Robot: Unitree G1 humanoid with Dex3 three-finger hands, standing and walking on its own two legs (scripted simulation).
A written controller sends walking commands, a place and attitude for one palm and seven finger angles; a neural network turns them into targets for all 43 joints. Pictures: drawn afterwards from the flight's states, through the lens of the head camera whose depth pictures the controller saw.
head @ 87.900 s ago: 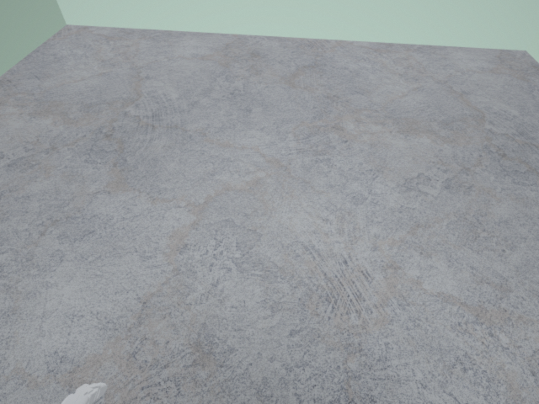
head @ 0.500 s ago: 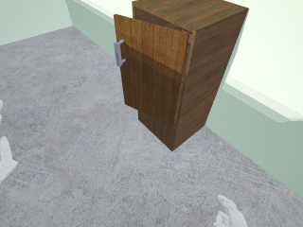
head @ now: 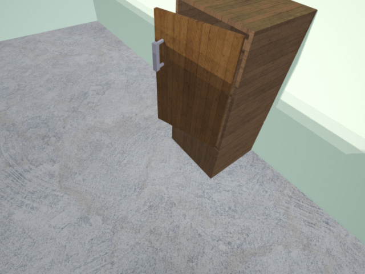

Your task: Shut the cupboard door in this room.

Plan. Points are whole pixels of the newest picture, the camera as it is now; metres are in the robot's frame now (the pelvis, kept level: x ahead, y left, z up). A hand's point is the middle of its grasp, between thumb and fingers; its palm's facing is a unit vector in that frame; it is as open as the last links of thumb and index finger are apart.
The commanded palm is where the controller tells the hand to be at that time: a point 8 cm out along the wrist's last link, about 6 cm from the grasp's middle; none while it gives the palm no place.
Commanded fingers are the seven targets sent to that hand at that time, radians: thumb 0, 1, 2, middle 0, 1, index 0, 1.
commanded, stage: let the arm hang, fingers relaxed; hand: left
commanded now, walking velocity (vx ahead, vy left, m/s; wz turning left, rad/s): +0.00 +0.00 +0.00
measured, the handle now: (158, 55) +0.95 +0.13 -0.02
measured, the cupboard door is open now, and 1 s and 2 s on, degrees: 18 18 18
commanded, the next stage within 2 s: look to check the result in 0.80 s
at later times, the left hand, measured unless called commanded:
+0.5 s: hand out of the picture -0.05 +0.18 -0.16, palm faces +0.01 -0.98 -0.19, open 7.4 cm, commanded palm none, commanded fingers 0.00 0.90 0.90 -0.20 -0.30 -0.20 -0.30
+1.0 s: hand out of the picture -0.01 +0.16 -0.16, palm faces +0.00 -0.98 -0.18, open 7.4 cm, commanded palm none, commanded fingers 0.00 0.90 0.90 -0.20 -0.30 -0.20 -0.30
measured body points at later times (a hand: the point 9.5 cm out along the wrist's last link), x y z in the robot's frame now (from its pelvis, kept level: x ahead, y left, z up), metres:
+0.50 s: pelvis +0.00 +0.01 +0.01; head +0.00 +0.01 +0.46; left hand -0.05 +0.23 -0.15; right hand -0.02 -0.19 -0.16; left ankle +0.08 +0.11 -0.73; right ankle -0.05 -0.08 -0.73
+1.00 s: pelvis +0.02 +0.00 +0.01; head +0.03 +0.00 +0.46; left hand -0.01 +0.21 -0.15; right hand -0.01 -0.21 -0.15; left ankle +0.08 +0.11 -0.73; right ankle -0.05 -0.08 -0.73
